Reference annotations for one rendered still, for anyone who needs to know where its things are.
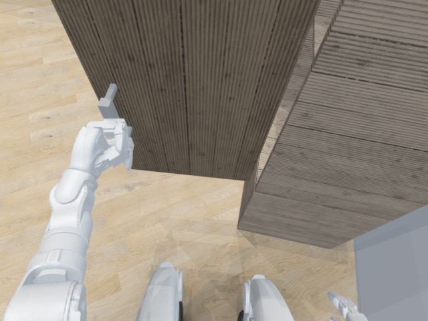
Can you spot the right robot hand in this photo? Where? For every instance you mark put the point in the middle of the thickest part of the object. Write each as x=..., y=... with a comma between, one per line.
x=346, y=308

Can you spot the robot right shin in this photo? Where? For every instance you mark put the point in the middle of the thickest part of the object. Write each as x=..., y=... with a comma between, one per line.
x=250, y=318

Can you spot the robot left forearm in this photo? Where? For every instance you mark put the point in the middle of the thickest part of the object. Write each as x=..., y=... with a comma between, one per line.
x=61, y=256

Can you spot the left robot hand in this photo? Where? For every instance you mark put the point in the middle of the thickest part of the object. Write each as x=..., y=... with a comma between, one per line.
x=94, y=154

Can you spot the handle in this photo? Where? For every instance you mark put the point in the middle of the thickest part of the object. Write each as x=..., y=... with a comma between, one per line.
x=107, y=107

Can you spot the left robot thigh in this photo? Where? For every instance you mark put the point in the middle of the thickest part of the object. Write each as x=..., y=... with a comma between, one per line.
x=163, y=293

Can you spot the cupboard door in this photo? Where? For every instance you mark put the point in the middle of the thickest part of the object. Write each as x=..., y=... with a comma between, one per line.
x=199, y=81

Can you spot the robot left upper arm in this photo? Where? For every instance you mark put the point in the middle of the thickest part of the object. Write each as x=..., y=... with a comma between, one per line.
x=52, y=301

